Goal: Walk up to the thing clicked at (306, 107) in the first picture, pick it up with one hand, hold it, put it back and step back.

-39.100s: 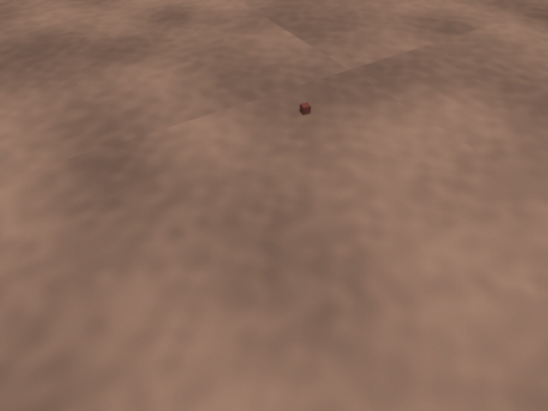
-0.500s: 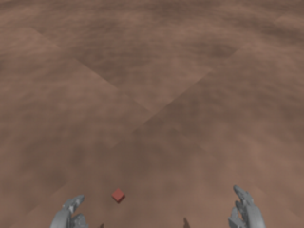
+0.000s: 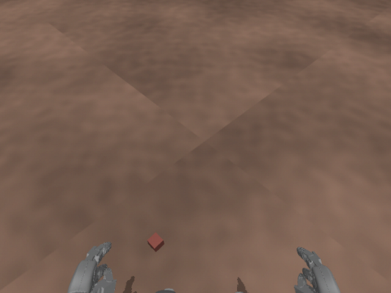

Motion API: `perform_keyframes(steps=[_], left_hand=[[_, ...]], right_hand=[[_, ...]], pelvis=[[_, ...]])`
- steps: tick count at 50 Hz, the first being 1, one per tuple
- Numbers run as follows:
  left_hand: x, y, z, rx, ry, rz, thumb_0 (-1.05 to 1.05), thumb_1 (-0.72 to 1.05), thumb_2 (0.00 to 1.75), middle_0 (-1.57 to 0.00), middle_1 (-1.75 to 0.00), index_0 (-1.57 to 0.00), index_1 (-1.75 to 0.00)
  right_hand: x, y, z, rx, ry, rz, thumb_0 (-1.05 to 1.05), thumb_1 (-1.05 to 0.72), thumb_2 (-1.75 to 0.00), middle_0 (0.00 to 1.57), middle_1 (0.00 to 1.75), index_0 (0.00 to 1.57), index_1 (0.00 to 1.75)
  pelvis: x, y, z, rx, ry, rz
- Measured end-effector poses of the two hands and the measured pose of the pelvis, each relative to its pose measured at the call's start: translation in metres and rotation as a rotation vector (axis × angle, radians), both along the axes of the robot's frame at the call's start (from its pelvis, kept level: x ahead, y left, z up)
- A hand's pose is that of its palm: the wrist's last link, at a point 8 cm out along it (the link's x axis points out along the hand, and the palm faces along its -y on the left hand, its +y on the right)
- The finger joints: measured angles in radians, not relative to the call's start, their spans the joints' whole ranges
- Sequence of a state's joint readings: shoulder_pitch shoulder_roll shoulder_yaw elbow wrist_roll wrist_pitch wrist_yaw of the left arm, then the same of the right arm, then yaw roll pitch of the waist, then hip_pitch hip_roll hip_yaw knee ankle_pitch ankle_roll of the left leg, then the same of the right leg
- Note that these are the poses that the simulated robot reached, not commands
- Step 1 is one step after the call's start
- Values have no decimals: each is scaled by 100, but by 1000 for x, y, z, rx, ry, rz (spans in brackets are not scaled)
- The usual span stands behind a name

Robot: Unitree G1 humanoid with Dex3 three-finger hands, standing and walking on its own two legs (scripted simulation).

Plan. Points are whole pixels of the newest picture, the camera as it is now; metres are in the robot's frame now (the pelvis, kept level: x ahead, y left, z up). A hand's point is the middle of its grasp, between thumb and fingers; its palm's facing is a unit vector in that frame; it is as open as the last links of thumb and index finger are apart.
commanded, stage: stand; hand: left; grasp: from above
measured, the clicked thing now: (155, 242) +0.46 +0.22 -0.70
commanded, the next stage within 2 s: none
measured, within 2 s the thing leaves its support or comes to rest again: neither
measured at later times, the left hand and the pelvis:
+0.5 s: hand out of the picture +0.06 +0.24 -0.11, palm faces +0.03 -0.95 -0.31, open 7.4 cm; pelvis +0.00 +0.01 +0.05, yaw +0 degrees
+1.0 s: hand out of the picture +0.05 +0.25 -0.10, palm faces +0.02 -0.94 -0.34, open 7.4 cm; pelvis +0.00 +0.01 +0.06, yaw +0 degrees
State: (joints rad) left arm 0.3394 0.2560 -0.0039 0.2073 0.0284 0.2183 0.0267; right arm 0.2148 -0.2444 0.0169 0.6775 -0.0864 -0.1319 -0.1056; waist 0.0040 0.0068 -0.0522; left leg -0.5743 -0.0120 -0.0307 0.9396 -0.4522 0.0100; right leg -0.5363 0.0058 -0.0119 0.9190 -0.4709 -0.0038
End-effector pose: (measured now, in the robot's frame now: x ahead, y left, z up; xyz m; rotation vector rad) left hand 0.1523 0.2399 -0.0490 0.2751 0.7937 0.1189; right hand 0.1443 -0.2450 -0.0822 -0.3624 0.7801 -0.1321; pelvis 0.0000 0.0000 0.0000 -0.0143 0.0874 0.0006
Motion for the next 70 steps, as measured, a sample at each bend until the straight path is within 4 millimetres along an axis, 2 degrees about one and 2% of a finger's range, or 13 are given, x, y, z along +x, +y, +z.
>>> perform_keyframes(steps=[4,11,20,29,41,51,60,70], left_hand=[[-11,18,-12,39,71,15,1,90,90,-21,-30,-21,-31],[-48,41,-24,54,219,88,1,90,90,-20,-30,-21,-30],[-89,46,-29,27,365,146,1,90,90,-20,-30,-21,-30],[-108,47,-26,16,434,167,1,90,90,-20,-30,-21,-30],[-114,58,-19,44,459,177,1,90,90,-20,-30,-21,-30],[-112,56,-18,49,477,172,1,90,90,-20,-30,-21,-30],[-103,50,-17,45,484,163,1,90,90,-20,-30,-21,-30],[-83,46,-17,42,464,153,1,90,90,-20,-30,-21,-30]], right_hand=[[-15,-11,-4,18,146,2,2,-91,-89,20,30,20,30],[-43,-26,0,20,264,-83,2,-91,-89,20,30,20,30],[-63,-21,6,32,356,-132,1,-91,-89,20,30,20,30],[-71,-13,9,52,392,-148,1,-91,-89,20,30,20,30],[-79,-20,11,49,417,-166,1,-91,-89,20,30,20,30],[-83,-30,11,41,442,-174,1,-91,-89,20,30,20,30],[-79,-36,10,42,457,-172,1,-91,-89,20,30,20,30],[-67,-40,12,36,449,-170,1,-91,-89,20,30,20,30]], pelvis=[[-2,0,11,18,-41,-2],[3,4,26,16,-85,-5],[6,10,43,10,-126,2],[4,14,52,11,-153,2],[-1,14,57,15,-160,1],[1,10,58,16,-152,2],[6,5,59,16,-143,2],[15,1,59,13,-137,-1]])
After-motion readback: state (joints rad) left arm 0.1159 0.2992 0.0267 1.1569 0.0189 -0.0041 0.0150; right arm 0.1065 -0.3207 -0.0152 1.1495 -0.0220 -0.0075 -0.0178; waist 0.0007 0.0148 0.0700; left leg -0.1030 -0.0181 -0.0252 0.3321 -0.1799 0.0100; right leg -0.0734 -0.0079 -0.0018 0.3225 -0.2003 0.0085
